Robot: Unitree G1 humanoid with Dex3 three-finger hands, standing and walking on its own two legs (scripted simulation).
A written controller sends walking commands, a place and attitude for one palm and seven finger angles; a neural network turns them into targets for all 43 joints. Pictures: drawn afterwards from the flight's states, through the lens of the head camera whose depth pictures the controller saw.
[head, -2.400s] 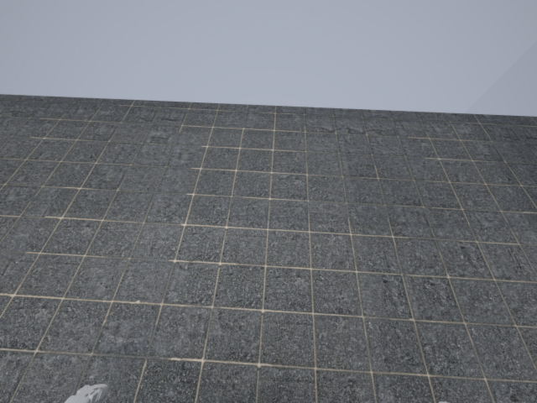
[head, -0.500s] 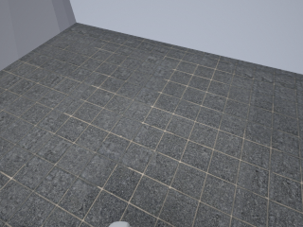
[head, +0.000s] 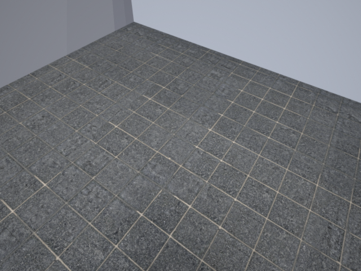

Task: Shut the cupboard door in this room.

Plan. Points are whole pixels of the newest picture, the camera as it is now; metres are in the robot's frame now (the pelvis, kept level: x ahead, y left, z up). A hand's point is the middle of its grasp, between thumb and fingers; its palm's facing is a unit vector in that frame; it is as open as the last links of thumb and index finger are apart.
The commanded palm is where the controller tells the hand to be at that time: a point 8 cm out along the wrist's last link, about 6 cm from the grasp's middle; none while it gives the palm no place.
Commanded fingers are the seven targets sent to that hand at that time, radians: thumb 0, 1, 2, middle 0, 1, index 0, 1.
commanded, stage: turn or walk to find it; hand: left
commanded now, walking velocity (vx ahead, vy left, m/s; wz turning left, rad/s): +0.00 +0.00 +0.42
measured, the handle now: out of the picture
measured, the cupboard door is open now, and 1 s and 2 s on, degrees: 80 80 80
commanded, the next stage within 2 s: none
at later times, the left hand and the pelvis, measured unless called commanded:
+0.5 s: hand out of the picture -0.02 +0.16 -0.16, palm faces +0.27 -0.93 -0.25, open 7.3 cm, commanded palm none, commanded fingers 0.00 0.90 0.90 -0.20 -0.30 -0.20 -0.30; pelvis -0.03 -0.04 +0.00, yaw +15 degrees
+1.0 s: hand out of the picture -0.08 +0.23 -0.17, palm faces +0.45 -0.86 -0.26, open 7.4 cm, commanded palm none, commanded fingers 0.00 0.90 0.90 -0.20 -0.30 -0.20 -0.30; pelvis -0.06 +0.01 +0.00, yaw +25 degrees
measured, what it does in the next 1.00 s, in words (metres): steps on the spot, turning left: right foot, then left foot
